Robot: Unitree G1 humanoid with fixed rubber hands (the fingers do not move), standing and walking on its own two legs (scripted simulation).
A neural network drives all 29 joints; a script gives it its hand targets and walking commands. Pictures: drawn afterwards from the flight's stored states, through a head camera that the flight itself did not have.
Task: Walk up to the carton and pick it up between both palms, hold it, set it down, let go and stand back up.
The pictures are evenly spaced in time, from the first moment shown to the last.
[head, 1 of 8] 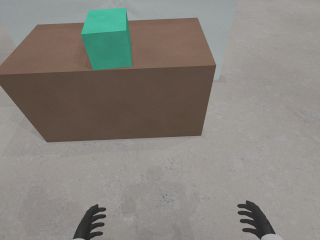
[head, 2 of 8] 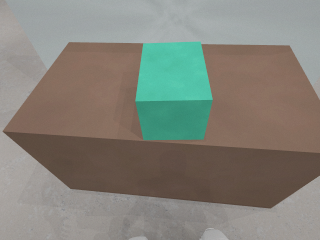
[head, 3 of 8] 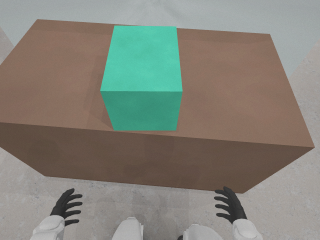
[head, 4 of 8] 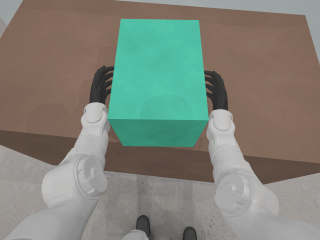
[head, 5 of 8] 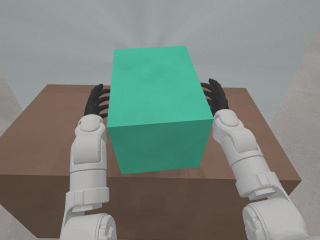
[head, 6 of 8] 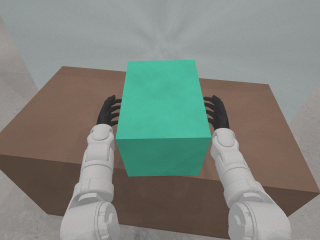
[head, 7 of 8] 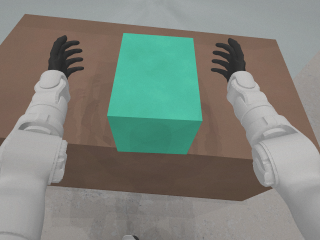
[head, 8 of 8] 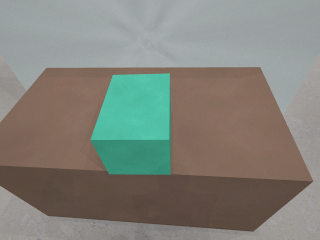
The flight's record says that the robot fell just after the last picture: no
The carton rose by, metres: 0.20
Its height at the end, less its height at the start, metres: +0.00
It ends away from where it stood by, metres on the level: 0.03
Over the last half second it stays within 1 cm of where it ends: yes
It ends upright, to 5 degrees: yes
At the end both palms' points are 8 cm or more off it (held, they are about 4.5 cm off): yes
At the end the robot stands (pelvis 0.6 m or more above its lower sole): yes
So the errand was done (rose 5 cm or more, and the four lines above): yes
